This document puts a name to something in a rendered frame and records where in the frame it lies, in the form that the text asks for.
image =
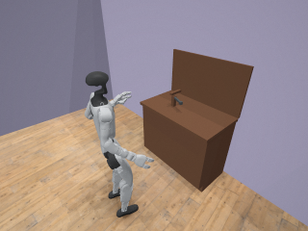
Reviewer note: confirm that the left robot thigh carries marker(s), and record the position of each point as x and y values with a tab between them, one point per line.
115	171

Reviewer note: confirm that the counter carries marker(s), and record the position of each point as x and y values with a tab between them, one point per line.
194	138

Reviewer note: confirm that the right robot forearm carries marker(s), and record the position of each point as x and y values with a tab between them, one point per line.
114	148

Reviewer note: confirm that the robot left upper arm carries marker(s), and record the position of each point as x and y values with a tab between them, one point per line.
87	113

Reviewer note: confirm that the robot right hand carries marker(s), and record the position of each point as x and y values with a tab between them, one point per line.
141	159

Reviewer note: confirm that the robot left hand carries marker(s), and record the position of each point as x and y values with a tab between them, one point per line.
121	98

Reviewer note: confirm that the left robot forearm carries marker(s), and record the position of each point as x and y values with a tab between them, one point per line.
113	103

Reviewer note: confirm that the tap lever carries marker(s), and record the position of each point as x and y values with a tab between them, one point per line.
180	102

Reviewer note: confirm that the robot right upper arm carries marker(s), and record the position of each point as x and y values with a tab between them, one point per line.
105	118

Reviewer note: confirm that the robot right foot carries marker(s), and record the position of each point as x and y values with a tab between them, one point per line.
130	210

